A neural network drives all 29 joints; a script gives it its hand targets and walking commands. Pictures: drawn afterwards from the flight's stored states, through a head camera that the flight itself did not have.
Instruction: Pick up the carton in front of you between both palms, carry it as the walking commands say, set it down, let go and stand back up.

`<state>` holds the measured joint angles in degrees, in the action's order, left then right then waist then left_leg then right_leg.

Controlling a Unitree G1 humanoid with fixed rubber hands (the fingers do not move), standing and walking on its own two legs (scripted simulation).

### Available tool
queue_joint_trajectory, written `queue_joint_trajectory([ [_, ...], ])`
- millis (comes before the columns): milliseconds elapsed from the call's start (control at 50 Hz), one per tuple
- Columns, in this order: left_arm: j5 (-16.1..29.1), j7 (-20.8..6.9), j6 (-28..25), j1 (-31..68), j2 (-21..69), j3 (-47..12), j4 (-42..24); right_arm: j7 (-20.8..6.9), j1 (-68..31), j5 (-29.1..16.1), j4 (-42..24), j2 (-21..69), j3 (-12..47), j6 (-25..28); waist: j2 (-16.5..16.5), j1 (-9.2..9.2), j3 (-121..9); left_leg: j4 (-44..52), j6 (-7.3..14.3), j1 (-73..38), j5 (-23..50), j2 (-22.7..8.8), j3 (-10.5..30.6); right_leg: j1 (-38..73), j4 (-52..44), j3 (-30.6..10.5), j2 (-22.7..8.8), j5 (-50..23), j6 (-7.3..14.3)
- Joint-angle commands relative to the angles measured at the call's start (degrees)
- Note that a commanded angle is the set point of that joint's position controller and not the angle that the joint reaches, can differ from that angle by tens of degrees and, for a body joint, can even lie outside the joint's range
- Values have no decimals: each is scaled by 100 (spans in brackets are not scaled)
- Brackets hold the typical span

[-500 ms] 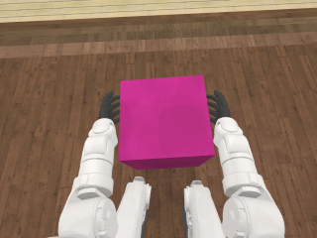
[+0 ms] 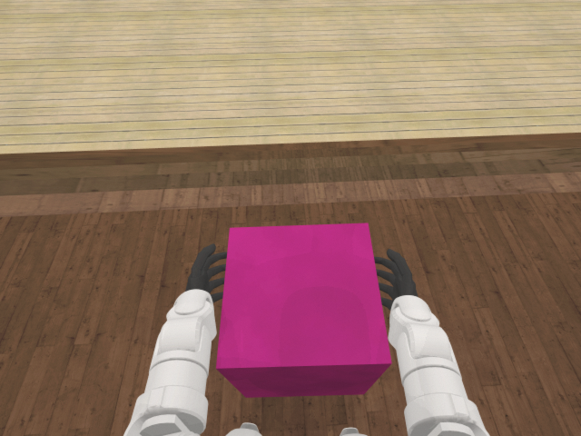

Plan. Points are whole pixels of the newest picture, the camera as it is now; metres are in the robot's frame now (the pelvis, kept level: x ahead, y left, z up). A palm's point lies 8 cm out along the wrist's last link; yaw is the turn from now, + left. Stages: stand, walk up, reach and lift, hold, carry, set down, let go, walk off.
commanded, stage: reach and lift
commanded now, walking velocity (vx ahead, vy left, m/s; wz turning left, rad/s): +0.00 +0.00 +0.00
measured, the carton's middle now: (301, 317) +0.32 +0.01 -0.09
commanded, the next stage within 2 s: hold in 1.30 s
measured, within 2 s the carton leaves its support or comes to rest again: neither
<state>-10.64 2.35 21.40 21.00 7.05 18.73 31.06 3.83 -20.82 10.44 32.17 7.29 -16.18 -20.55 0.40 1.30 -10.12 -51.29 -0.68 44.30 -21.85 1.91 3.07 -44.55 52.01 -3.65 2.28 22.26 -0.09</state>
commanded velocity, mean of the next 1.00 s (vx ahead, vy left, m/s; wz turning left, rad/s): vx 0.00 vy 0.00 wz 0.00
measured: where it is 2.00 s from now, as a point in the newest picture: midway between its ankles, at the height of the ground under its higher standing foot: outside the picture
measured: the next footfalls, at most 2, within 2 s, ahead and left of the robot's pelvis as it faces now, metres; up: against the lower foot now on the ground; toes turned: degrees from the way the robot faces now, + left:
none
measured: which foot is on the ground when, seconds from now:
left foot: down 0.00-1.00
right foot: down 0.00-1.00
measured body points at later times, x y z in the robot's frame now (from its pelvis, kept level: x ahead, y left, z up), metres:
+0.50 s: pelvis +0.00 +0.00 +0.05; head -0.03 +0.01 +0.50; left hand +0.31 +0.16 +0.06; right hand +0.31 -0.15 +0.06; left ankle +0.03 +0.13 -0.69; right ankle +0.03 -0.12 -0.69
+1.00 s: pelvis +0.01 +0.00 +0.05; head -0.01 +0.00 +0.50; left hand +0.32 +0.16 +0.08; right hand +0.32 -0.15 +0.07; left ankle +0.03 +0.13 -0.69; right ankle +0.03 -0.12 -0.69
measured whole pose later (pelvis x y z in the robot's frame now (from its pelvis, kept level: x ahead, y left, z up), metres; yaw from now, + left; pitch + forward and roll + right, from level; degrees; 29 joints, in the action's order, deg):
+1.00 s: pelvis +0.01 +0.00 +0.05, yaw +0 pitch -5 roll +0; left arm -16.6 -0.2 36.9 16.9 9.2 15.6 19.2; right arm -0.2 -16.0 16.3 18.9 8.9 -14.5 -37.1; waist -0.1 0.1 0.8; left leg -24.4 -0.2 7.4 -12.2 1.2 3.7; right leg -7.3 24.5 -3.9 1.4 12.4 -0.1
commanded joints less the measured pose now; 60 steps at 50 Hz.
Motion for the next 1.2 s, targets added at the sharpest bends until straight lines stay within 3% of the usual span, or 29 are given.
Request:
queue_joint_trajectory([
  [0, 843, -1471, 94, 2723, 5932, -3534, -46, -1456, -2948, -843, -284, 5981, 3376, -55, -2, -6, -2372, 1021, 94, -2068, 2028, 446, 207, 2009, -1100, -232, 408, -1975, 24],
  [200, 955, -1570, 832, 2309, 5903, -3865, -780, -1608, -2534, -991, -1059, 5923, 3660, -854, -39, -99, -1265, 2202, 54, -3314, 2216, 321, 169, 3408, -2306, -170, 275, -2252, -4],
  [300, 718, -1612, 1182, 2292, 5682, -3475, -712, -1688, -2496, -769, -969, 5736, 3264, -1224, -33, -116, -309, 2664, 86, -3400, 1418, 268, 153, 3498, -2745, -139, 223, -1483, 49],
  [400, 517, -1702, 1216, 2776, 5741, -3028, -443, -1815, -3019, -596, -711, 5679, 2855, -1261, -74, -92, 3, 2748, 141, -3377, 740, 223, 101, 3357, -2814, -89, 185, -731, 114],
  [580, 673, -1740, 1167, 3240, 5937, -3256, -644, -1864, -3489, -694, -944, 5796, 3045, -1197, -73, -138, -668, 2720, 102, -3699, 1055, 224, 102, 3641, -2776, -54, 214, -1018, 104],
  [960, 778, -1648, 1402, 2311, 5697, -3474, -1276, -1767, -2553, -836, -1629, 5609, 3318, -1444, -43, -107, -629, 2974, 47, -4191, 2212, 297, 122, 4201, -3055, -90, 264, -2211, 5],
  [1180, 873, -1625, 1548, 2084, 5565, -3613, -1654, -1706, -2274, -931, -1981, 5537, 3441, -1602, -24, -121, -505, 3057, 39, -4290, 2374, 325, 139, 4351, -3145, -120, 267, -2433, -25],
])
